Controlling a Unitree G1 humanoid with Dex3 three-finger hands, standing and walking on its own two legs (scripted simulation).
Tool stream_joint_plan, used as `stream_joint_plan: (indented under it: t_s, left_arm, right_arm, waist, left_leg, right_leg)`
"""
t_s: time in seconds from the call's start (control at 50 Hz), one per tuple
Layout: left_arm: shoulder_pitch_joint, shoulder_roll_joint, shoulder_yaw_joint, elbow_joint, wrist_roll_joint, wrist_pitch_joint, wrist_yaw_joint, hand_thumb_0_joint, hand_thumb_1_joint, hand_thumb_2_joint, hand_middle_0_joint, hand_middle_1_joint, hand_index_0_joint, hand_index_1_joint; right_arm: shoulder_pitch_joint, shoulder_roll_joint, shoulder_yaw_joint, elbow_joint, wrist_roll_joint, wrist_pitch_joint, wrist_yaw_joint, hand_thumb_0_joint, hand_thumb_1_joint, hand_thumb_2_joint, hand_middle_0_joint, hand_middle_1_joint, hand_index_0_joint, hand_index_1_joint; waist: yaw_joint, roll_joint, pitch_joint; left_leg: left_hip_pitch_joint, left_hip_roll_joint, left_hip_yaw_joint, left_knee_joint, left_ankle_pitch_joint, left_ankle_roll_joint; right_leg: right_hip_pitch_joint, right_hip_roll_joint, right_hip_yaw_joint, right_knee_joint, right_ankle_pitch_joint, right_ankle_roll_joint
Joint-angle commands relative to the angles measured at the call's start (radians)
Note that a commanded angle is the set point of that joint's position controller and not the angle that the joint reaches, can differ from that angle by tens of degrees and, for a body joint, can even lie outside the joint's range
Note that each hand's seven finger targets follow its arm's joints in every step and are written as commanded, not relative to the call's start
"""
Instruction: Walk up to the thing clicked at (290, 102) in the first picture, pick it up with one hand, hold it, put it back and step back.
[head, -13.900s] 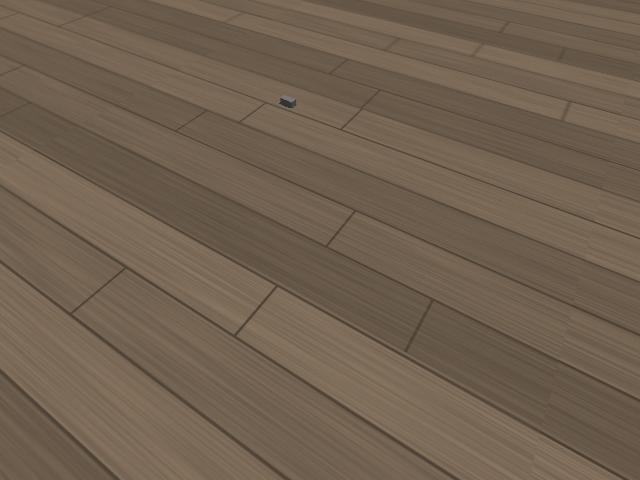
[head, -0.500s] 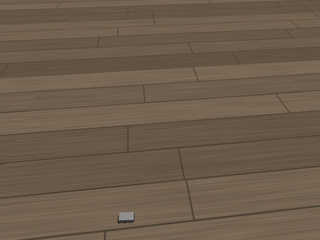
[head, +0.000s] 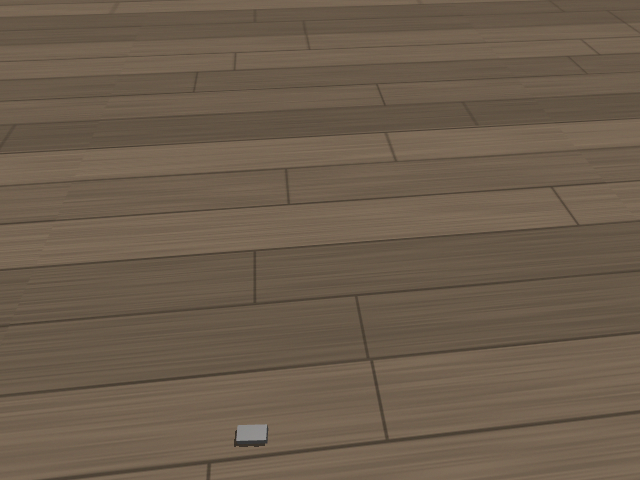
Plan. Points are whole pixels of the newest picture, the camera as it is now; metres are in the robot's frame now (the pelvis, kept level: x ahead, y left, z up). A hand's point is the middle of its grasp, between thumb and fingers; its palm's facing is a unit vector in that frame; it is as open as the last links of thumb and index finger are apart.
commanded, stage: stand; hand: left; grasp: from above
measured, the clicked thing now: (252, 434) +0.37 +0.20 -0.77
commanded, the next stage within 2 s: rise first in 0.30 s
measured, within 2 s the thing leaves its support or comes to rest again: neither
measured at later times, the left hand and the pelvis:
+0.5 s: hand out of the picture +0.10 +0.25 -0.16, palm faces +0.04 -0.94 -0.33, open 7.4 cm; pelvis -0.01 +0.00 +0.00, yaw +1 degrees
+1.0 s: hand out of the picture +0.11 +0.26 -0.24, palm faces -0.18 -0.87 -0.46, open 12.6 cm; pelvis -0.03 +0.01 -0.09, yaw +0 degrees
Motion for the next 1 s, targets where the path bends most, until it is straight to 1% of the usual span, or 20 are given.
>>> stream_joint_plan:
  t_s: [0.0,0.2,0.36,0.38,0.4,0.42,0.44,0.46,0.48,0.5,0.52,0.54,0.56,0.58,0.6,0.64,0.7,0.76,0.84,0.98]
  left_arm:
    - [-0.024,0.219,0.046,-0.055,0.003,-0.026,0.013,0.000,0.899,0.900,-0.200,-0.300,-0.200,-0.300]
    - [-0.021,0.212,0.048,-0.055,0.004,-0.022,0.013,0.000,0.899,0.900,-0.200,-0.300,-0.200,-0.300]
    - [-0.021,0.216,0.051,-0.056,0.004,-0.022,0.013,0.000,0.899,0.900,-0.200,-0.300,-0.200,-0.300]
    - [-0.020,0.215,0.050,-0.055,0.005,-0.023,0.012,0.000,0.901,0.876,-0.231,-0.380,-0.254,-0.366]
    - [-0.371,0.045,0.046,-0.406,-0.046,-0.116,0.029,0.000,0.821,0.890,-0.279,-0.400,-0.231,-0.446]
    - [-0.496,0.104,0.070,-0.360,-0.041,-0.107,0.031,0.000,0.741,0.846,-0.282,-0.475,-0.253,-0.505]
    - [-0.323,0.176,0.125,-0.173,-0.021,-0.065,0.035,0.000,0.661,0.855,-0.258,-0.555,-0.237,-0.579]
    - [-0.213,0.174,0.138,-0.092,-0.010,-0.044,0.019,0.000,0.581,0.854,-0.270,-0.591,-0.246,-0.616]
    - [-0.268,0.180,0.130,-0.124,0.015,-0.041,0.005,0.000,0.501,0.831,-0.254,-0.671,-0.254,-0.690]
    - [-0.320,0.251,0.174,-0.172,0.040,-0.054,0.000,0.000,0.421,0.833,-0.287,-0.701,-0.275,-0.714]
    - [-0.250,0.258,0.192,-0.145,0.075,-0.049,-0.015,0.000,0.341,0.799,-0.281,-0.775,-0.288,-0.768]
    - [-0.114,0.201,0.181,-0.055,0.112,-0.033,-0.031,0.000,0.261,0.789,-0.290,-0.822,-0.305,-0.806]
    - [-0.059,0.182,0.182,-0.058,0.137,-0.029,-0.041,0.000,0.181,0.777,-0.307,-0.826,-0.318,-0.815]
    - [-0.058,0.215,0.216,-0.132,0.150,-0.032,-0.037,0.000,0.101,0.792,-0.305,-0.819,-0.307,-0.817]
    - [-0.100,0.206,0.210,-0.205,0.156,-0.027,-0.027,0.000,0.021,0.777,-0.320,-0.829,-0.321,-0.828]
    - [-0.047,0.133,0.176,-0.207,0.176,0.015,-0.005,0.000,-0.139,0.752,-0.338,-0.840,-0.340,-0.839]
    - [-0.071,0.144,0.180,-0.292,0.191,0.065,0.024,0.000,-0.346,0.782,-0.351,-0.796,-0.332,-0.816]
    - [-0.066,0.120,0.167,-0.377,0.207,0.085,0.035,0.000,-0.371,0.789,-0.342,-0.795,-0.322,-0.817]
    - [-0.046,0.139,0.191,-0.501,0.249,0.067,0.044,0.000,-0.369,0.796,-0.345,-0.782,-0.320,-0.809]
    - [0.095,0.114,0.173,-0.703,0.323,0.064,0.054,0.000,-0.334,0.768,-0.394,-0.768,-0.368,-0.796]
  right_arm:
    - [-0.036,-0.206,-0.036,-0.056,-0.001,-0.024,-0.015,0.000,-0.900,-0.900,0.200,0.300,0.200,0.300]
    - [-0.040,-0.211,-0.038,-0.060,0.000,-0.023,-0.018,0.000,-0.900,-0.900,0.200,0.300,0.200,0.300]
    - [-0.045,-0.213,-0.040,-0.060,-0.001,-0.022,-0.018,0.000,-0.900,-0.900,0.200,0.300,0.200,0.300]
    - [-0.043,-0.209,-0.037,-0.061,-0.001,-0.022,-0.017,0.000,-0.880,-0.898,0.198,0.300,0.199,0.300]
    - [-0.019,-0.042,0.006,-0.341,0.069,-0.068,-0.034,0.000,-0.919,-0.904,0.199,0.300,0.200,0.300]
    - [0.029,-0.072,-0.001,-0.292,0.069,-0.068,-0.042,0.000,-0.892,-0.897,0.199,0.300,0.200,0.300]
    - [0.062,-0.103,-0.013,-0.280,0.065,-0.059,-0.048,0.000,-0.891,-0.898,0.199,0.300,0.200,0.300]
    - [0.077,-0.103,-0.027,-0.301,0.062,-0.047,-0.045,0.000,-0.880,-0.895,0.199,0.300,0.199,0.300]
    - [0.086,-0.099,-0.041,-0.326,0.052,-0.046,-0.048,0.000,-0.892,-0.899,0.199,0.300,0.200,0.300]
    - [0.108,-0.103,-0.056,-0.343,0.047,-0.053,-0.054,0.000,-0.900,-0.902,0.199,0.300,0.199,0.300]
    - [0.115,-0.100,-0.068,-0.374,0.039,-0.061,-0.050,0.000,-0.885,-0.899,0.200,0.300,0.200,0.300]
    - [0.151,-0.094,-0.080,-0.380,0.031,-0.059,-0.041,0.000,-0.905,-0.904,0.200,0.300,0.199,0.300]
    - [0.158,-0.092,-0.086,-0.406,0.029,-0.057,-0.033,0.000,-0.893,-0.900,0.199,0.300,0.199,0.300]
    - [0.149,-0.090,-0.094,-0.438,0.027,-0.058,-0.030,0.000,-0.894,-0.900,0.200,0.300,0.200,0.300]
    - [0.134,-0.086,-0.096,-0.472,0.027,-0.058,-0.027,0.000,-0.894,-0.900,0.200,0.300,0.200,0.300]
    - [0.122,-0.071,-0.088,-0.519,0.032,-0.052,-0.022,0.000,-0.890,-0.898,0.200,0.300,0.200,0.300]
    - [0.094,-0.067,-0.089,-0.582,0.041,-0.055,-0.019,0.000,-0.922,-0.906,0.200,0.300,0.200,0.300]
    - [0.104,-0.059,-0.094,-0.619,0.038,-0.072,-0.020,0.000,-0.931,-0.908,0.200,0.300,0.200,0.300]
    - [0.111,-0.047,-0.096,-0.649,0.026,-0.101,-0.022,0.000,-0.921,-0.905,0.200,0.300,0.200,0.300]
    - [0.096,-0.047,-0.097,-0.684,0.014,-0.137,-0.022,0.000,-0.934,-0.909,0.200,0.300,0.200,0.300]
  waist:
    - [-0.004,-0.007,-0.079]
    - [-0.001,0.001,-0.082]
    - [0.000,-0.002,-0.061]
    - [-0.001,0.000,-0.064]
    - [-0.117,0.039,0.010]
    - [-0.082,0.005,-0.039]
    - [-0.072,-0.034,-0.023]
    - [-0.035,-0.020,-0.018]
    - [-0.042,-0.039,-0.084]
    - [-0.032,-0.032,-0.185]
    - [-0.026,-0.014,-0.253]
    - [-0.011,-0.040,-0.267]
    - [0.011,-0.016,-0.287]
    - [0.040,0.029,-0.344]
    - [0.039,0.054,-0.380]
    - [0.030,0.054,-0.307]
    - [0.009,0.006,-0.282]
    - [-0.006,-0.005,-0.278]
    - [-0.018,0.023,-0.314]
    - [-0.024,0.096,-0.452]
  left_leg:
    - [0.046,0.138,-0.117,-0.025,0.238,0.017]
    - [0.056,0.138,-0.112,-0.019,0.248,0.020]
    - [0.047,0.138,-0.115,-0.031,0.191,0.022]
    - [0.049,0.141,-0.116,-0.031,0.194,0.023]
    - [-0.111,-0.010,0.018,0.048,0.040,0.014]
    - [-0.098,-0.008,0.014,0.062,0.022,0.016]
    - [-0.136,-0.010,0.008,0.082,-0.002,0.018]
    - [-0.176,-0.007,0.011,0.115,0.005,0.015]
    - [-0.185,-0.006,0.007,0.154,0.029,0.019]
    - [-0.183,-0.007,0.002,0.198,0.064,0.020]
    - [-0.208,-0.016,-0.001,0.250,0.115,0.019]
    - [-0.257,-0.020,-0.006,0.294,0.133,0.018]
    - [-0.278,-0.027,-0.003,0.329,0.143,0.014]
    - [-0.278,-0.029,-0.004,0.347,0.161,0.007]
    - [-0.273,-0.027,-0.008,0.359,0.155,0.005]
    - [-0.335,-0.026,-0.014,0.372,0.097,0.000]
    - [-0.412,-0.011,-0.027,0.419,0.019,0.006]
    - [-0.479,-0.005,-0.031,0.482,-0.055,0.005]
    - [-0.554,0.007,-0.045,0.579,-0.092,0.004]
    - [-0.595,0.024,-0.079,0.738,-0.009,-0.004]
  right_leg:
    - [-0.016,-0.144,0.095,-0.029,0.240,-0.018]
    - [-0.011,-0.145,0.095,-0.028,0.253,-0.019]
    - [-0.026,-0.143,0.098,-0.039,0.193,-0.018]
    - [-0.026,-0.143,0.097,-0.039,0.194,-0.017]
    - [-0.258,-0.016,0.009,0.039,0.120,-0.004]
    - [-0.205,-0.018,-0.002,0.046,0.087,0.001]
    - [-0.225,-0.008,-0.014,0.060,0.048,-0.005]
    - [-0.245,-0.004,-0.019,0.099,0.037,-0.014]
    - [-0.263,-0.004,-0.019,0.134,0.053,-0.016]
    - [-0.254,-0.009,-0.011,0.176,0.099,-0.011]
    - [-0.249,-0.012,-0.012,0.227,0.148,-0.011]
    - [-0.272,-0.010,-0.015,0.275,0.165,-0.013]
    - [-0.293,-0.006,-0.014,0.310,0.160,-0.018]
    - [-0.288,-0.003,-0.014,0.335,0.162,-0.021]
    - [-0.311,0.001,-0.016,0.353,0.142,-0.022]
    - [-0.378,0.006,-0.023,0.366,0.072,-0.025]
    - [-0.454,0.015,-0.035,0.407,-0.012,-0.021]
    - [-0.554,0.016,-0.035,0.475,-0.081,-0.020]
    - [-0.674,0.015,-0.036,0.598,-0.118,-0.021]
    - [-0.878,0.019,-0.050,0.799,-0.104,-0.022]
